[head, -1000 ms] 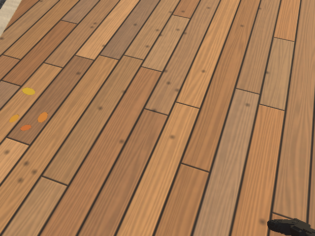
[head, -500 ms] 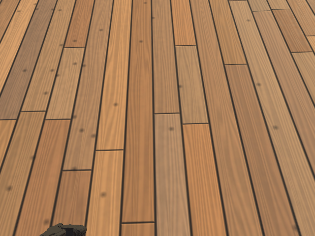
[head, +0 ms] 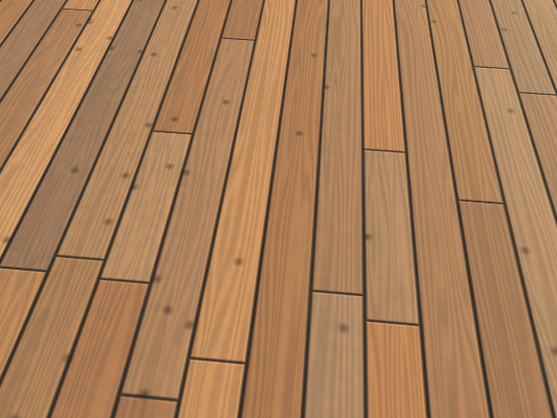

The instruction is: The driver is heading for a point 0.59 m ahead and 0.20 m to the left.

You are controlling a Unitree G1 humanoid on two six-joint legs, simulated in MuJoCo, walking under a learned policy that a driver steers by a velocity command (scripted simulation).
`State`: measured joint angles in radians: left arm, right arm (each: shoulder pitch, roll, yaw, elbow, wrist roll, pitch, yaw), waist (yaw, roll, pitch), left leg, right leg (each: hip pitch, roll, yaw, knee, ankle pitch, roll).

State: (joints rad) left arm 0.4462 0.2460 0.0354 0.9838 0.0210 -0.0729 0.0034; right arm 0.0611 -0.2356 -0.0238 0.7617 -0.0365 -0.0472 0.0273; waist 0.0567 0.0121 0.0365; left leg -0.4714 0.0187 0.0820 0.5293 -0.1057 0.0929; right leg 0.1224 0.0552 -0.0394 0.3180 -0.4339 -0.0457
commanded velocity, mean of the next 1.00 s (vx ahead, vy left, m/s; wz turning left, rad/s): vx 0.49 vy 0.00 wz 0.25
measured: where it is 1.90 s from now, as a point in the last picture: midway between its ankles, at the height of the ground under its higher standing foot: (285, 342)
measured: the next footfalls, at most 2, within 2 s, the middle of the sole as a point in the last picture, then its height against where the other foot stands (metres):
right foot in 0.52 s outside the picture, level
left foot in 1.04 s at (240, 333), level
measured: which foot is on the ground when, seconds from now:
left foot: down 0.00-0.54, up 0.56-1.00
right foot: down 0.00-0.02, up 0.04-0.50, down 0.52-1.00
